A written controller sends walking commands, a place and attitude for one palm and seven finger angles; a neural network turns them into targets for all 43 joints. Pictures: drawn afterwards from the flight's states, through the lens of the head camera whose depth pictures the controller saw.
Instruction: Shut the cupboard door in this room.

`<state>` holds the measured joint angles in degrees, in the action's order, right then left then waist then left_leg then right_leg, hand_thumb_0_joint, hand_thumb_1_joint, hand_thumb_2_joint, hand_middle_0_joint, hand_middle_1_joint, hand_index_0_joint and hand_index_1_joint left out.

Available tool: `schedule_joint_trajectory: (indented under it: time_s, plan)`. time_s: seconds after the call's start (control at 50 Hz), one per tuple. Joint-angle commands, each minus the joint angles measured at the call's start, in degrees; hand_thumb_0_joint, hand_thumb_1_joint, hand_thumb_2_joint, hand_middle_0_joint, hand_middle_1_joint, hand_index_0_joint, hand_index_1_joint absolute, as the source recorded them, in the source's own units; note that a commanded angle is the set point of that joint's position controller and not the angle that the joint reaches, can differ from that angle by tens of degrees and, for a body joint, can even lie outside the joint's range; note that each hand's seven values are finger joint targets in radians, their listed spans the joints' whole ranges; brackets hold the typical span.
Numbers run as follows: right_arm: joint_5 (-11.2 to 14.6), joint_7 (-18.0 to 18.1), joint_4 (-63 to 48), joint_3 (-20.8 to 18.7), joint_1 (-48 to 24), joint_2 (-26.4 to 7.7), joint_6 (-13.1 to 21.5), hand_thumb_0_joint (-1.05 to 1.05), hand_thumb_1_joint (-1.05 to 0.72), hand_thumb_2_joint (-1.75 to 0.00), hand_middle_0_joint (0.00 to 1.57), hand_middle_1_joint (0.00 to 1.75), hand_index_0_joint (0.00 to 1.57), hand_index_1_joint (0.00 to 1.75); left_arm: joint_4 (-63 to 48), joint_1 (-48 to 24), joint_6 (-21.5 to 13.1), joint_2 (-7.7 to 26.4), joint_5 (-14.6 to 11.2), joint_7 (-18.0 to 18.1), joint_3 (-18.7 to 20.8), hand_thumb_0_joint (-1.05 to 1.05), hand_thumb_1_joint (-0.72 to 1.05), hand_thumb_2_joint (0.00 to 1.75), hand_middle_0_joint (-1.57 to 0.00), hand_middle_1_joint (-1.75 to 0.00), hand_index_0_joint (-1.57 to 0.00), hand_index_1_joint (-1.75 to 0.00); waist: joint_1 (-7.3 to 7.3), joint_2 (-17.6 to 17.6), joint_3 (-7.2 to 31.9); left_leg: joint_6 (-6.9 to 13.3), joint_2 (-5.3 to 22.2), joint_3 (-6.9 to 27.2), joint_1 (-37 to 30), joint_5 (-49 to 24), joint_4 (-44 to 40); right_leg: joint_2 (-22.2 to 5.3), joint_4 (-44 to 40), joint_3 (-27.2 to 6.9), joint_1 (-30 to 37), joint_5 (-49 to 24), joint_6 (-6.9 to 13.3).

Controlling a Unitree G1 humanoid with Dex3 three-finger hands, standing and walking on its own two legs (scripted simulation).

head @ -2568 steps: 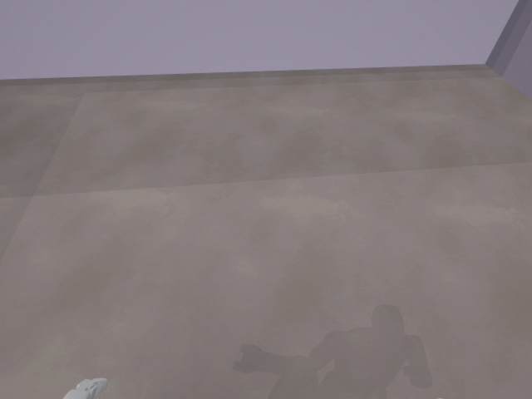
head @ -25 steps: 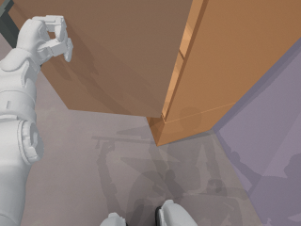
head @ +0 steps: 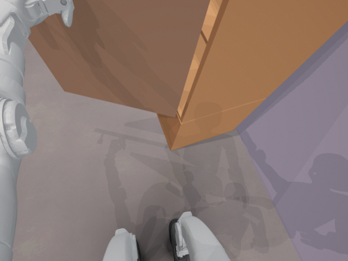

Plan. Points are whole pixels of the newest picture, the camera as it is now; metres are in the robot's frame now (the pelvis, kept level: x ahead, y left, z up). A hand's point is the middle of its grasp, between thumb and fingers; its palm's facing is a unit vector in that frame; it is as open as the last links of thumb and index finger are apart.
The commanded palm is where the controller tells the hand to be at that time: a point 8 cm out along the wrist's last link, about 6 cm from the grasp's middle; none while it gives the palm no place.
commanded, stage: pull the fist back off the door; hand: left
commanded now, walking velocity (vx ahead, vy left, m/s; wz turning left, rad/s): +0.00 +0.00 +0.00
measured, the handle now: out of the picture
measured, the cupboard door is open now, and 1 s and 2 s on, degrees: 58 52 52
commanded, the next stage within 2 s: draw the hand back to the body in 0.86 s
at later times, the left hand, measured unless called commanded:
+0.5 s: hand out of the picture +0.59 +0.09 +0.15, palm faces +0.05 -1.00 -0.03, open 3.1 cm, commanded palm +0.54 +0.14 +0.14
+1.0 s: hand (75, 32) +0.52 +0.09 +0.14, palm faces +0.05 -1.00 -0.03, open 3.1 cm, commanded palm +0.48 +0.15 +0.15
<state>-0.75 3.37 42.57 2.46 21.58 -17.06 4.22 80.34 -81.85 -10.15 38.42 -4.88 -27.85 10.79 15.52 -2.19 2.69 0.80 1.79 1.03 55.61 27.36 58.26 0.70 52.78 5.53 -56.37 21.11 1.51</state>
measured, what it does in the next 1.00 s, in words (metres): stands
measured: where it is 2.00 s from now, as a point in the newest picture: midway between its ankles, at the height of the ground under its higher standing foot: outside the picture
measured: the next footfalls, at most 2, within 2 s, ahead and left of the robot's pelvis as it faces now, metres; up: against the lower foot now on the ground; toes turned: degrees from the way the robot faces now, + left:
none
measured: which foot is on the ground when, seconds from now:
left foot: down 0.00-1.00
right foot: down 0.00-1.00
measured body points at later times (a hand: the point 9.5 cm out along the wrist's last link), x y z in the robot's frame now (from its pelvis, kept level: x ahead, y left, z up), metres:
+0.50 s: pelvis +0.02 +0.00 +0.03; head +0.15 -0.01 +0.46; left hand +0.58 +0.15 +0.16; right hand -0.06 -0.24 -0.08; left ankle -0.01 +0.11 -0.67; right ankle +0.03 -0.11 -0.67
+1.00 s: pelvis +0.01 +0.00 +0.03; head +0.10 -0.01 +0.47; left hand +0.51 +0.15 +0.15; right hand +0.05 -0.25 -0.09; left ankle -0.01 +0.11 -0.67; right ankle +0.03 -0.11 -0.67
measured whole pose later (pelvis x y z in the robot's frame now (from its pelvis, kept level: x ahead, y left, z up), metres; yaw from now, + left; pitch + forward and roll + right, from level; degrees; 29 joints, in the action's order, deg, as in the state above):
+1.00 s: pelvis +0.01 +0.00 +0.03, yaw +0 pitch +15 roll -1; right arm -1.5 -1.3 37.8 0.5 19.5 -13.9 2.2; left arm 68.7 -56.2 -19.4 15.1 -2.1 4.0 15.4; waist 8.5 -2.4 5.2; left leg 1.0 0.6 -1.7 37.4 24.2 46.4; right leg 0.1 44.4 2.6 -40.4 19.2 0.9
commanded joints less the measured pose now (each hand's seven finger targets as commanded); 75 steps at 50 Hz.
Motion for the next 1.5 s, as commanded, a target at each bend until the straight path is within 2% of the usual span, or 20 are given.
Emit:
schedule_joint_trajectory:
  time_s: [0.0, 0.04, 0.1, 0.14, 0.18, 0.24, 0.3, 0.4, 0.5, 0.54, 0.62, 0.7, 0.84, 0.9, 0.96, 1.06, 1.18, 1.34, 1.46, 1.48]
  plan:
    - [-1.17, -0.79, -2.68, -2.3, 18.05, -8.91, 1.17, 0.0, -0.9, -0.9, 0.2, 0.3, 0.2, 0.3, -9.96, -33.66, -0.11, 2.92, -2.34, 16.9, 10.95, 0.0, 0.9, 0.9, -1.3, -1.5, -1.3, -1.5, 4.48, -12.19, 32.09, 0.45, 0.31, 4.86, -19.88, -22.52, -5.16, 1.56, -6.29, -3.23, 10.39, -14.67, -0.62]
    - [-2.5, -2.33, -3.34, -2.93, 19.3, -8.87, 1.0, 0.0, -0.9, -0.9, 0.2, 0.3, 0.2, 0.3, -10.16, -31.82, -0.2, 1.28, -0.62, 24.42, 12.42, 0.0, 0.9, 0.9, -1.3, -1.5, -1.3, -1.5, 4.85, -7.26, 32.48, 0.54, 0.36, 5.33, -18.59, -23.28, -5.1, 1.4, -5.81, -2.72, 11.63, -15.37, -1.22]
    - [-4.99, -5.6, -4.63, -3.59, 21.61, -8.27, 0.27, 0.0, -0.9, -0.9, 0.2, 0.3, 0.2, 0.3, -17.76, -28.94, -4.47, 1.73, 7.54, 34.57, 11.84, 0.0, 0.9, 0.9, -1.3, -1.5, -1.3, -1.5, 2.64, -12.19, 39.82, 0.25, -0.32, 4.21, -22.2, -31.26, -3.7, 1.15, -4.32, -3.16, 14.01, -21.92, -0.97]
    - [-5.19, -6.9, -4.94, -4.2, 22.37, -8.53, -0.69, 0.0, -0.9, -0.9, 0.2, 0.3, 0.2, 0.3, -19.43, -24.84, -7.46, 3.74, 11.9, 35.59, 11.33, 0.0, 0.9, 0.9, -1.3, -1.5, -1.3, -1.5, 1.4, -13.14, 42.28, -0.26, -0.18, 4.16, -25.69, -35.74, -3.87, 1.36, -3.88, -3.14, 15.16, -24.65, -0.58]
    - [-4.62, -7.28, -5.46, -4.56, 22.61, -8.87, -1.89, 0.0, -0.9, -0.9, 0.2, 0.3, 0.2, 0.3, -18.19, -22.28, -7.73, 4.3, 12.54, 33.73, 10.92, 0.0, 0.9, 0.9, -1.3, -1.5, -1.3, -1.5, 1.04, -10.34, 40.24, 0.14, -0.58, 3.0, -24.22, -32.66, -5.97, 1.57, -5.85, -3.6, 20.0, -25.67, -0.54]
    - [-3.09, -6.3, -6.46, -4.75, 22.05, -8.93, -3.21, 0.0, -0.9, -0.9, 0.2, 0.3, 0.2, 0.3, -16.73, -21.35, -5.88, 5.07, 9.37, 29.64, 11.94, 0.0, 0.9, 0.9, -1.3, -1.5, -1.3, -1.5, 0.82, -5.64, 38.08, 0.86, -1.48, 1.27, -20.11, -26.98, -9.39, 1.76, -8.94, -4.87, 28.48, -27.46, -0.91]
    - [-2.18, -5.37, -7.35, -4.84, 20.89, -8.56, -3.25, 0.0, -0.9, -0.9, 0.2, 0.3, 0.2, 0.3, -19.8, -19.44, -6.47, 7.4, 5.2, 27.96, 16.38, 0.0, 0.9, 0.9, -1.3, -1.5, -1.3, -1.5, -1.3, -2.98, 37.44, 1.11, -1.77, 0.22, -18.65, -24.22, -11.71, 2.04, -10.69, -5.61, 34.01, -28.15, -0.95]
    - [-2.48, -5.9, -7.13, -5.21, 19.68, -7.23, -2.13, 0.0, -0.9, -0.9, 0.2, 0.3, 0.2, 0.3, -22.75, -7.64, -13.1, 1.88, 5.5, 29.46, 14.08, 0.0, 0.9, 0.9, -1.3, -1.5, -1.3, -1.5, -3.72, -4.31, 32.77, 0.72, -1.64, -0.76, -22.01, -27.97, -12.64, 2.07, -10.66, -5.0, 32.6, -30.6, -0.68]
    - [-1.5, -6.27, -7.37, -6.07, 18.23, -7.78, -3.2, 0.0, -0.9, -0.9, 0.2, 0.3, 0.2, 0.3, -16.99, 2.12, -9.7, -6.5, 4.47, 27.86, 8.8, 0.0, 0.9, 0.9, -1.3, -1.5, -1.3, -1.5, -3.66, 1.02, 24.52, 0.79, -1.81, -1.95, -21.69, -25.08, -15.09, 1.87, -13.1, -4.18, 31.44, -28.23, -1.03]
    - [-0.95, -5.78, -7.81, -6.23, 17.11, -7.66, -3.44, 0.0, -0.9, -0.9, 0.2, 0.3, 0.2, 0.3, -20.1, 1.76, -9.56, -7.23, 2.68, 27.0, 8.95, 0.0, 0.9, 0.9, -1.3, -1.5, -1.3, -1.5, -4.67, -0.09, 25.69, 0.64, -1.96, -1.82, -24.57, -26.3, -15.62, 1.87, -13.33, -4.03, 31.9, -28.32, -0.79]
    - [-0.6, -5.12, -8.06, -6.61, 14.02, -6.48, -2.38, 0.0, -0.9, -0.9, 0.2, 0.3, 0.2, 0.3, -33.75, -5.37, -14.15, -13.86, -0.45, 27.39, 3.78, 0.0, 0.9, 0.9, -1.3, -1.5, -1.3, -1.5, -4.02, -5.0, 29.24, 0.31, -1.57, -0.8, -33.12, -30.24, -14.69, 2.0, -12.83, -3.81, 29.38, -28.06, -0.75]
    - [-0.81, -4.88, -5.65, -6.81, 11.89, -6.07, -1.43, 0.0, -0.9, -0.9, 0.2, 0.3, 0.2, 0.3, -35.14, -5.5, -17.15, -15.73, 0.81, 29.57, 1.83, 0.0, 0.9, 0.9, -1.3, -1.5, -1.3, -1.5, -4.03, -5.38, 30.46, -0.5, -0.94, 0.84, -36.41, -33.17, -13.71, 1.8, -11.26, -3.34, 26.33, -26.68, -0.86]
    - [-0.25, -3.96, -5.98, -5.71, 8.73, -6.41, -2.14, 0.0, -0.9, -0.9, 0.2, 0.3, 0.2, 0.3, -24.54, -0.93, -12.37, -12.51, 3.19, 32.22, 4.76, 0.0, 0.9, 0.9, -1.3, -1.5, -1.3, -1.5, -5.43, 0.12, 23.62, -0.29, -2.12, -0.11, -28.4, -24.99, -16.63, 1.0, -11.86, -3.41, 28.81, -23.82, -0.72]
    - [-0.47, -3.68, -6.64, -5.29, 7.93, -6.23, -1.65, 0.0, -0.9, -0.9, 0.2, 0.3, 0.2, 0.3, -24.22, -3.44, -12.75, -12.34, 2.4, 32.49, 5.35, 0.0, 0.9, 0.9, -1.3, -1.5, -1.3, -1.5, -5.03, 3.24, 23.36, -0.01, -2.46, -0.26, -26.37, -21.93, -16.94, 0.93, -12.3, -3.87, 30.53, -23.25, -0.85]
    - [-0.64, -3.74, -6.75, -5.33, 7.58, -6.26, -0.95, 0.0, -0.9, -0.9, 0.2, 0.3, 0.2, 0.3, -24.83, -3.53, -14.95, -13.59, 2.1, 31.4, 4.26, 0.0, 0.9, 0.9, -1.3, -1.5, -1.3, -1.5, -4.94, 1.81, 25.55, -0.18, -2.2, 0.14, -28.3, -23.27, -15.98, 0.93, -11.53, -3.93, 28.99, -23.05, -0.67]
    - [0.31, -3.56, -9.84, -5.43, 6.74, -6.06, -1.43, 0.0, -0.9, -0.9, 0.2, 0.3, 0.2, 0.3, -30.17, 12.32, -14.67, -8.32, 0.87, 27.79, 9.31, 0.0, 0.9, 0.9, -1.3, -1.5, -1.3, -1.5, -10.91, 1.17, 32.91, -0.11, -2.27, -1.45, -29.22, -29.43, -17.13, 0.92, -11.28, -4.46, 39.01, -29.78, -0.29]
    - [2.56, -2.33, -13.07, -5.61, 2.67, -5.41, -1.6, 0.0, -0.9, -0.9, 0.2, 0.3, 0.2, 0.3, -46.38, 22.88, -9.56, -10.51, -3.58, 24.53, 7.79, 0.0, 0.9, 0.9, -1.3, -1.5, -1.3, -1.5, -12.19, 4.52, 26.42, 0.84, -2.11, -3.01, -29.8, -25.43, -21.47, 1.23, -15.96, -4.4, 44.85, -29.75, -0.6]
    - [3.69, -0.35, -13.44, -4.7, -4.32, -4.32, 1.19, 0.0, -0.9, -0.9, 0.2, 0.3, 0.2, 0.3, -62.14, 34.81, -5.5, -13.37, -5.4, 22.39, 3.32, 0.0, 0.9, 0.9, -1.3, -1.5, -1.3, -1.5, -13.46, -1.3, 17.31, 0.95, -2.13, -2.28, -36.13, -20.44, -26.0, 0.74, -20.37, -4.05, 42.96, -21.19, -0.39]
    - [4.88, 0.91, -15.76, -3.22, -11.07, -4.2, 2.11, 0.0, -0.9, -0.9, 0.2, 0.3, 0.2, 0.3, -67.43, 44.89, 2.33, -13.48, -8.48, 19.59, 3.71, 0.0, 0.9, 0.9, -1.16, -1.35, -1.16, -1.35, -15.49, 2.26, 10.63, 0.85, -2.51, -1.92, -36.56, -14.46, -29.24, -0.4, -24.09, -4.29, 44.12, -13.52, -0.5]
    - [4.03, 1.29, -16.73, -3.37, -12.72, -2.71, 1.6, 0.0, -0.9, -0.9, 0.2, 0.3, 0.2, 0.3, -75.46, 45.01, -0.26, -11.6, -2.53, 24.61, 0.24, 0.0, 0.9, 0.9, -1.13, -1.32, -1.13, -1.32, -14.77, 3.37, 8.9, 0.94, -2.63, -2.95, -38.22, -14.4, -31.39, -1.69, -27.05, -6.24, 45.03, -10.27, -1.02]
